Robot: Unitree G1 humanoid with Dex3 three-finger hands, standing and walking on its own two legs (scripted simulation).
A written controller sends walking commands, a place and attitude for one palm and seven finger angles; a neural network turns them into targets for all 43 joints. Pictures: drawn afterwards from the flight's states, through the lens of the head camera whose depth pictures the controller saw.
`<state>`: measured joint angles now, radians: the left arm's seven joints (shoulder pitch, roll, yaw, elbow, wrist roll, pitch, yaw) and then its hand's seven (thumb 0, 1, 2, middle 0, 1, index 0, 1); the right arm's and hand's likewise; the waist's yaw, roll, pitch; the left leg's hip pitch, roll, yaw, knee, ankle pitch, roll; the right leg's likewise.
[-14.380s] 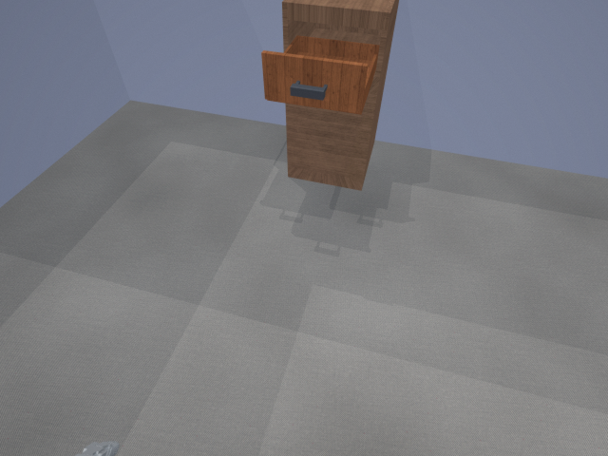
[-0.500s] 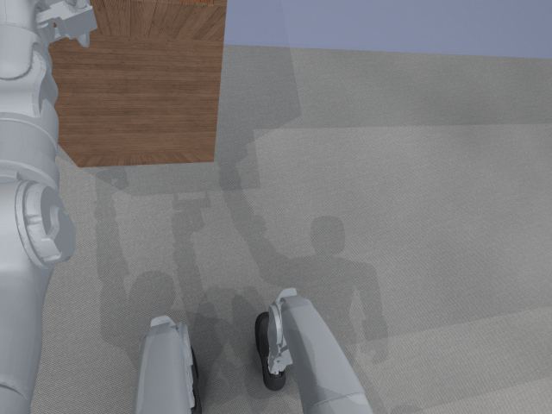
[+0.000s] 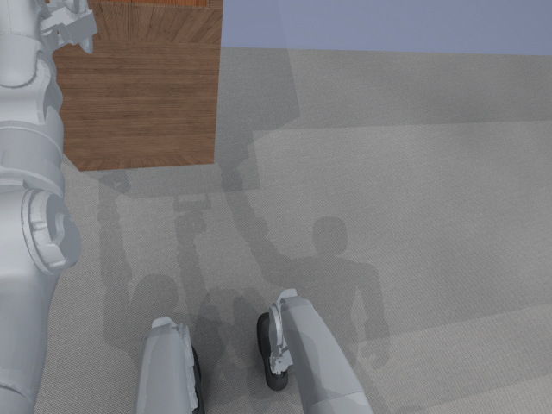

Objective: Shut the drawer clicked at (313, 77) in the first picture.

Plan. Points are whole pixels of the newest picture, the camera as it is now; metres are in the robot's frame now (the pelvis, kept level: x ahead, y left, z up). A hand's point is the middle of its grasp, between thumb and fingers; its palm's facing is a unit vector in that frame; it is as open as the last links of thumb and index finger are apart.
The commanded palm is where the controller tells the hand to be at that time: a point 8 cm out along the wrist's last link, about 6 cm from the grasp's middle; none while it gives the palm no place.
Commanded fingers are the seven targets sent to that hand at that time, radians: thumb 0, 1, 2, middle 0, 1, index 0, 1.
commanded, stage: pull the fist back off the drawer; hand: left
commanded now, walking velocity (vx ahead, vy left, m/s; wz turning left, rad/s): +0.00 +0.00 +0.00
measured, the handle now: out of the picture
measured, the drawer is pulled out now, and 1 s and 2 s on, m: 0.00 0.00 0.00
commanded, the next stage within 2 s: draw the hand back to the body in 0.24 s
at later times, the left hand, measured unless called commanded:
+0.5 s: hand (70, 25) +0.57 +0.15 +0.09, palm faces -0.01 -1.00 -0.06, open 3.3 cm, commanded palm +0.52 +0.19 +0.11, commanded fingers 0.00 0.90 0.90 -1.40 -1.60 -1.40 -1.60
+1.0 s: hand out of the picture +0.40 +0.19 +0.20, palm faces +0.10 -0.97 -0.22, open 3.3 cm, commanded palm +0.36 +0.24 +0.22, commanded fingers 0.00 0.90 0.90 -1.40 -1.60 -1.40 -1.60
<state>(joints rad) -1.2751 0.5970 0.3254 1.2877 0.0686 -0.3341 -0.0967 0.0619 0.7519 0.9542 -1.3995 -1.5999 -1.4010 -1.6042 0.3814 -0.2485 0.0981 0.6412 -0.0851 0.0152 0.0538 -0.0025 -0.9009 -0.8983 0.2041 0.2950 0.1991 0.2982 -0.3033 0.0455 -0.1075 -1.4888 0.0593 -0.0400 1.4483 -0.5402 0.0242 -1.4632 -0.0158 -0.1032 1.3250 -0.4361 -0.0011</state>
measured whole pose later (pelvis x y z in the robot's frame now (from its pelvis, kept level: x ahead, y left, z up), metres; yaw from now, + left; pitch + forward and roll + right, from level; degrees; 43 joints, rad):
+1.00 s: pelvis +0.08 +0.00 +0.13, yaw +2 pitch +8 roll -1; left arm -0.04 0.29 0.08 0.19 -0.08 -0.13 0.00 0.02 0.90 0.90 -1.40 -1.60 -1.40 -1.60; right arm 0.20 -0.24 0.02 0.49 0.04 0.07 -0.06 0.00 -0.90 -0.90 0.20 0.29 0.20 0.30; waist -0.02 0.03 -0.08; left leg -0.47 0.03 0.03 0.77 -0.43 0.01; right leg -0.50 -0.02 -0.05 0.73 -0.37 0.01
